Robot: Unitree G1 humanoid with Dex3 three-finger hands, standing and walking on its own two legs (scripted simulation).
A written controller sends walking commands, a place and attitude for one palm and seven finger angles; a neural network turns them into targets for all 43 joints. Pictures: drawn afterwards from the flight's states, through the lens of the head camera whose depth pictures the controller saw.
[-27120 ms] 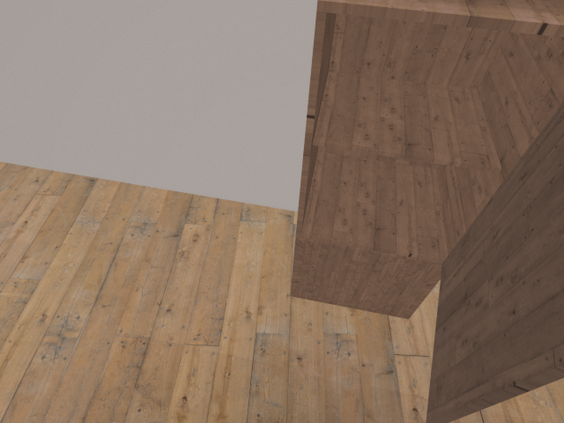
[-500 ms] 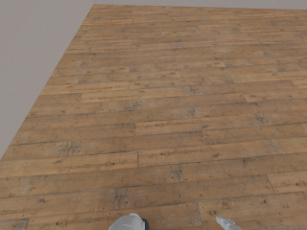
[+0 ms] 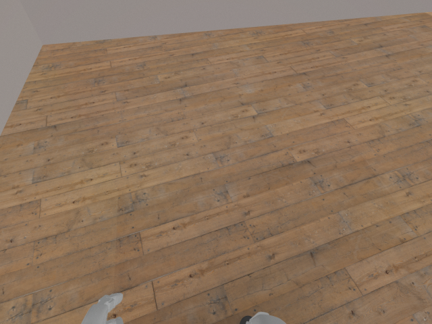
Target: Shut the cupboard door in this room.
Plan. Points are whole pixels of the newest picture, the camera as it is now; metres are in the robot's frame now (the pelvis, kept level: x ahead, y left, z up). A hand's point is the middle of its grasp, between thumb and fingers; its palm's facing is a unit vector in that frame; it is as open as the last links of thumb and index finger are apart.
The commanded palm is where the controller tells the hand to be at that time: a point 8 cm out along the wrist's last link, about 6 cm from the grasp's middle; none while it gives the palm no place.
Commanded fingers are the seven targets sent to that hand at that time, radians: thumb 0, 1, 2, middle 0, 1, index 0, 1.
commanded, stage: walk to a spot facing it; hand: left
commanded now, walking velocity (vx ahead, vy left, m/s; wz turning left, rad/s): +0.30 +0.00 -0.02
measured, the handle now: out of the picture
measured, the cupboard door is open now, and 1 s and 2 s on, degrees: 49 49 49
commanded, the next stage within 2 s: turn to face it in 0.10 s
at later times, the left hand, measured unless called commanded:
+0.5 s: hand out of the picture +0.11 +0.19 -0.20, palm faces +0.27 -0.95 -0.14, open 7.3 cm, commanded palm none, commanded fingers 0.00 0.90 0.90 -0.20 -0.30 -0.20 -0.30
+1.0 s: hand (98, 309) +0.18 +0.25 -0.15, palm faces +0.45 -0.85 -0.26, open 7.4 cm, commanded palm none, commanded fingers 0.00 0.90 0.90 -0.20 -0.30 -0.20 -0.30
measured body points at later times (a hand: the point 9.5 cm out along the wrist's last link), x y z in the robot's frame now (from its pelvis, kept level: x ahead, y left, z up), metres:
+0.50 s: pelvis +0.15 +0.03 -0.01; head +0.16 +0.07 +0.44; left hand +0.10 +0.25 -0.18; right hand +0.27 -0.21 -0.13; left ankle +0.22 +0.13 -0.73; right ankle +0.13 -0.11 -0.73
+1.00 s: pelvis +0.16 +0.01 +0.00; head +0.19 +0.03 +0.45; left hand +0.16 +0.30 -0.13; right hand +0.32 -0.19 -0.14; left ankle +0.22 +0.13 -0.73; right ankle +0.20 -0.14 -0.70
